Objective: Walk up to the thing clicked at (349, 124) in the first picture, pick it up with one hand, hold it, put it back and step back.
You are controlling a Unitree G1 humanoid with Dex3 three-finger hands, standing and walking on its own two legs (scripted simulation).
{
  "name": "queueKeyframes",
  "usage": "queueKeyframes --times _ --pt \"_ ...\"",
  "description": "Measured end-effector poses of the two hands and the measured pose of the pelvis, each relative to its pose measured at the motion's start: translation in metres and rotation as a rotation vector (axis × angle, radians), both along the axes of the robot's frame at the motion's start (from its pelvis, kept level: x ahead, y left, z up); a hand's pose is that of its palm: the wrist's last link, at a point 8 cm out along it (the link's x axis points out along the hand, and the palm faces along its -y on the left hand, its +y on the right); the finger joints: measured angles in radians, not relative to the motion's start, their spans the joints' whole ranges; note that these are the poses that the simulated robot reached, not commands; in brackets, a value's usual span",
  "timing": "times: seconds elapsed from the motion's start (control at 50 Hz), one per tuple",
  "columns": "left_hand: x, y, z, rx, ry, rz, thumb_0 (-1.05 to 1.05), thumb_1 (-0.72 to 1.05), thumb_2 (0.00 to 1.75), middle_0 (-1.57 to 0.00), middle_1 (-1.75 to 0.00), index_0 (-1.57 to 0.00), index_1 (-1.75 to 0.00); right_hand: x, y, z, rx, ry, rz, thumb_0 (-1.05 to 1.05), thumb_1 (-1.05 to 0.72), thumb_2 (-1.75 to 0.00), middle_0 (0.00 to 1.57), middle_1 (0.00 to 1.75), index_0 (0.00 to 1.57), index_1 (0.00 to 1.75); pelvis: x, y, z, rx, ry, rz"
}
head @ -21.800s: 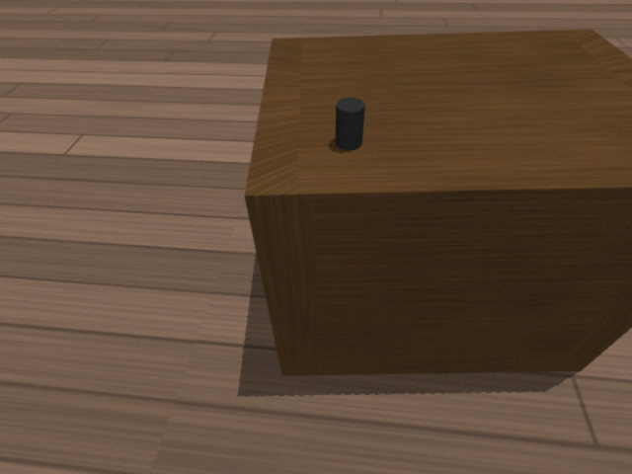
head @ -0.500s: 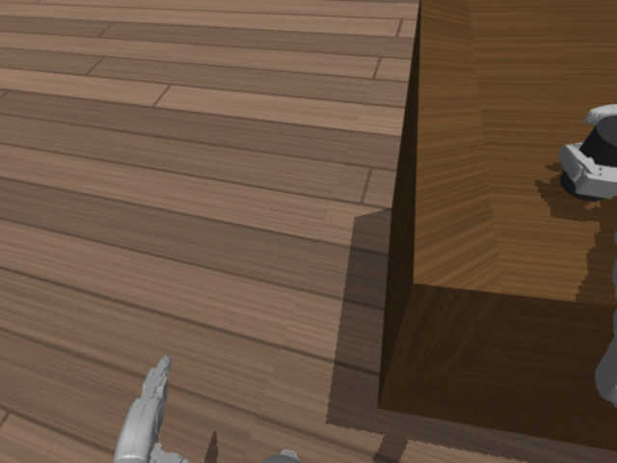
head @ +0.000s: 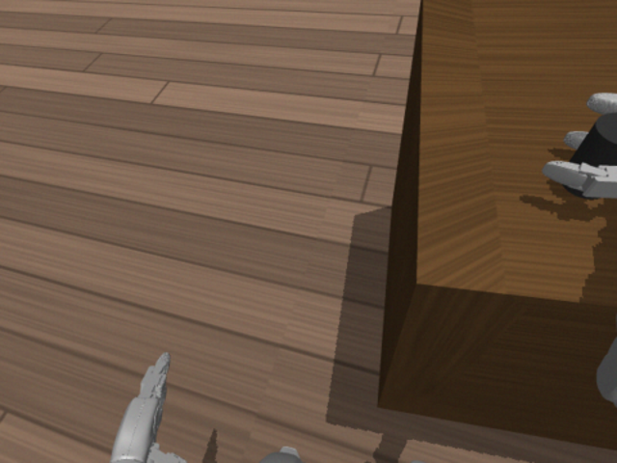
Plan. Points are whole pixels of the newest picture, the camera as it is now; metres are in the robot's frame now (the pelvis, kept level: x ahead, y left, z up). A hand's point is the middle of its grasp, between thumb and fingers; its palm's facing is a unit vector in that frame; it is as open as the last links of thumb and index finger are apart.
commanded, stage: open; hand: right
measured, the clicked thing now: (602, 158) +0.49 -0.27 +0.11
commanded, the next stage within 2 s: withdraw in 0.06 s
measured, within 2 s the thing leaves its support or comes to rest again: neither
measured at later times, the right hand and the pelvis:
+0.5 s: hand out of the picture +0.49 -0.30 +0.21, palm faces +0.34 +0.94 +0.02, open 17.0 cm; pelvis +0.01 +0.00 +0.01, yaw +0 degrees
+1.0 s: hand out of the picture +0.42 -0.43 +0.25, palm faces +0.61 +0.74 -0.27, open 17.5 cm; pelvis +0.01 -0.01 +0.03, yaw +0 degrees
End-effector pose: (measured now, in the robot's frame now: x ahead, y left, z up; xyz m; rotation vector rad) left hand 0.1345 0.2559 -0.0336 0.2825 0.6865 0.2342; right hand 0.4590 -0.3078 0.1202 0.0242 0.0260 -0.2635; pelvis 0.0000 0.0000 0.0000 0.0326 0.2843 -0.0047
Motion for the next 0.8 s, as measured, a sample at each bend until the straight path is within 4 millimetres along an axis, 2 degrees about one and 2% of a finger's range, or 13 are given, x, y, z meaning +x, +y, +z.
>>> queueKeyframes --times 0.22,0.3,0.38,0.54,0.62,0.7,0.8 --pt "0.004 0.004 0.000 -0.004 -0.001 0.007 -0.01 -0.55 0.06 -0.06 -0.05 -0.06 -0.06 0.000 -0.001 0.002 0.006 0.001 -0.012 -0.01 0.37 -0.24 0.55 0.40 0.54 0.41 0.004 0.002 0.000 -0.002 -0.004 -0.002" --pt "0.006 0.010 0.006 0.011 -0.015 0.018 -0.01 -0.53 0.05 -0.06 -0.06 -0.07 -0.06 -0.001 -0.003 0.010 -0.005 -0.018 -0.013 -0.01 0.41 -0.18 0.40 0.29 0.39 0.30 0.006 0.001 0.002 -0.003 -0.011 0.000" --pt "0.005 0.015 0.008 0.011 -0.005 0.031 -0.01 -0.52 0.04 -0.06 -0.06 -0.07 -0.05 -0.004 -0.012 0.033 0.003 -0.057 -0.041 -0.01 0.45 -0.13 0.26 0.19 0.26 0.20 0.010 0.001 0.006 -0.004 -0.028 0.001" --pt "0.012 0.002 -0.004 -0.059 0.021 0.021 -0.01 -0.51 0.03 -0.05 -0.05 -0.07 -0.04 -0.013 -0.045 0.112 -0.043 -0.112 -0.085 -0.02 0.53 -0.06 0.12 0.09 0.12 0.10 0.015 0.002 0.015 -0.006 -0.069 -0.005" --pt "0.020 -0.004 -0.004 -0.083 0.000 0.009 -0.01 -0.52 0.03 -0.05 -0.05 -0.07 -0.04 -0.021 -0.058 0.141 -0.048 -0.083 -0.057 -0.01 0.56 -0.06 0.09 0.08 0.09 0.09 0.016 0.001 0.019 -0.010 -0.082 -0.013" --pt "0.024 -0.004 0.004 -0.086 -0.027 -0.009 -0.01 -0.52 0.04 -0.06 -0.05 -0.07 -0.04 -0.030 -0.073 0.152 -0.132 -0.011 -0.084 -0.01 0.56 -0.05 0.07 0.07 0.07 0.08 0.015 0.001 0.022 -0.015 -0.092 -0.009" --pt "0.016 0.001 0.010 -0.084 0.005 -0.024 -0.01 -0.53 0.04 -0.06 -0.05 -0.07 -0.05 -0.047 -0.102 0.138 -0.196 0.089 -0.197 -0.01 0.56 -0.04 0.06 0.06 0.07 0.07 0.012 0.001 0.026 -0.019 -0.095 -0.007"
